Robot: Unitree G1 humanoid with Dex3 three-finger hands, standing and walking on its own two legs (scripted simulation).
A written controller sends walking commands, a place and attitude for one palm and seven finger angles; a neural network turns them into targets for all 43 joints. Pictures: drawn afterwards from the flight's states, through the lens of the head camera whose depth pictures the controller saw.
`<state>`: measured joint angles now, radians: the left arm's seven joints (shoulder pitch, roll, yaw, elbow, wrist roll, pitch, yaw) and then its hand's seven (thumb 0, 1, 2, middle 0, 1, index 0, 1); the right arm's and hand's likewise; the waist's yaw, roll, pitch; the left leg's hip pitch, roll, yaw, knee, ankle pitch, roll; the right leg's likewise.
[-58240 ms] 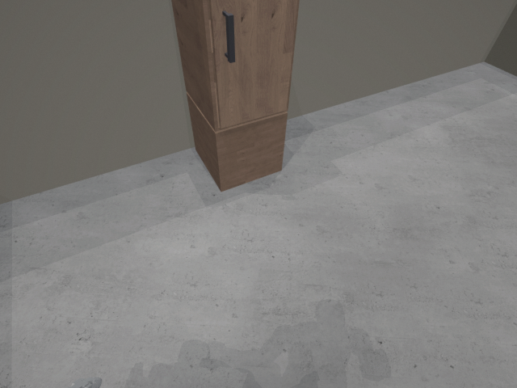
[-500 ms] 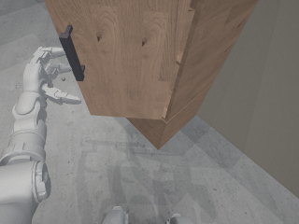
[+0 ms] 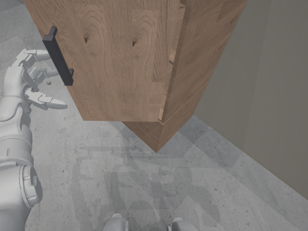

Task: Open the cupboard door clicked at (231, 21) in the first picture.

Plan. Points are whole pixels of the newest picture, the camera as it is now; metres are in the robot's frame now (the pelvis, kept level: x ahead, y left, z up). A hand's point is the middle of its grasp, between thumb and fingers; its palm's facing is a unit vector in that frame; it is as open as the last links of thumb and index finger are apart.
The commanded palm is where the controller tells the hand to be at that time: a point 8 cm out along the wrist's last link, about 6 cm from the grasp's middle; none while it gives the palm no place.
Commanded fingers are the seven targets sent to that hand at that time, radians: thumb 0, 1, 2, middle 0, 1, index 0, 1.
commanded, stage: move the hooked fingers beside the handle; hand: left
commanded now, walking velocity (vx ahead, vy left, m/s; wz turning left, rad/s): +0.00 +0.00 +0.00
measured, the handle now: (61, 58) +0.55 +0.24 +0.09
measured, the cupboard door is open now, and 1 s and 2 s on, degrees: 44 44 44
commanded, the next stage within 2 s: slide the fingers in behind the handle in 1.70 s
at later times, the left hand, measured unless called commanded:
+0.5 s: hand (33, 80) +0.46 +0.29 +0.10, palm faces +0.06 -1.00 +0.01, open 14.0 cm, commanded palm +0.44 +0.33 +0.09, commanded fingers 0.00 -0.50 0.30 -0.30 -1.20 -0.30 -1.20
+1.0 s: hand (25, 78) +0.47 +0.31 +0.10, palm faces +0.05 -1.00 +0.02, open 14.0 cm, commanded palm +0.45 +0.35 +0.09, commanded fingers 0.00 -0.50 0.30 -0.30 -1.20 -0.30 -1.20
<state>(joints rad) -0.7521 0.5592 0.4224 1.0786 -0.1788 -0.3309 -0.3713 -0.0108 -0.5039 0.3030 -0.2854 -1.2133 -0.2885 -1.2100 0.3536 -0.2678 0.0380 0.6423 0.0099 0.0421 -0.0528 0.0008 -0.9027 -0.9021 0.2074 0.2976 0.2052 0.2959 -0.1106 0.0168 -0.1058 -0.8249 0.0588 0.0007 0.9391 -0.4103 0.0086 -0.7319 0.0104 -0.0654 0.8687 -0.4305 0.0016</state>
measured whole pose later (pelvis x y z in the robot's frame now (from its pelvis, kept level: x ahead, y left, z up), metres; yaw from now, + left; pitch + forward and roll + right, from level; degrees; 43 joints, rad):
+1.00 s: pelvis +0.00 +0.01 -0.01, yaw -1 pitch +20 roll -5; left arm -0.85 0.75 0.53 1.19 -0.16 -0.31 -0.51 -0.01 -0.50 0.30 -0.29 -1.20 -0.30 -1.20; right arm 0.38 -0.28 0.06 0.62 0.00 0.06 -0.06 0.00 -0.90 -0.90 0.21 0.30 0.21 0.30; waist -0.14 0.01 -0.10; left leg -0.92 0.07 0.00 0.99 -0.42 0.03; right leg -0.81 0.02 -0.06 0.88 -0.42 0.02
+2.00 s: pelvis +0.00 +0.00 -0.01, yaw -1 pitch +20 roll -4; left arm -0.83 0.72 0.51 1.17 -0.16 -0.31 -0.49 -0.01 -0.50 0.30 -0.29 -1.20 -0.30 -1.20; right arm 0.38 -0.28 0.06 0.62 0.01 0.07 -0.06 0.00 -0.90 -0.90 0.21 0.30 0.21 0.30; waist -0.14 0.01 -0.10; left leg -0.91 0.07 -0.01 0.99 -0.42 0.01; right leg -0.81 0.03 -0.06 0.89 -0.43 0.00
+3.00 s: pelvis +0.01 +0.00 +0.00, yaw +0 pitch +17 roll -4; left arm -0.75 0.52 0.37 1.04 -0.18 -0.31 -0.28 -0.01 -0.50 0.30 -0.21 -1.19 -0.22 -1.17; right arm 0.38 -0.26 0.03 0.66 0.00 0.05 -0.03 0.00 -0.90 -0.90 0.21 0.30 0.21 0.30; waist -0.11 0.02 -0.11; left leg -0.82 0.06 -0.01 0.94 -0.42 0.01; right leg -0.72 0.01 -0.06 0.85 -0.43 0.01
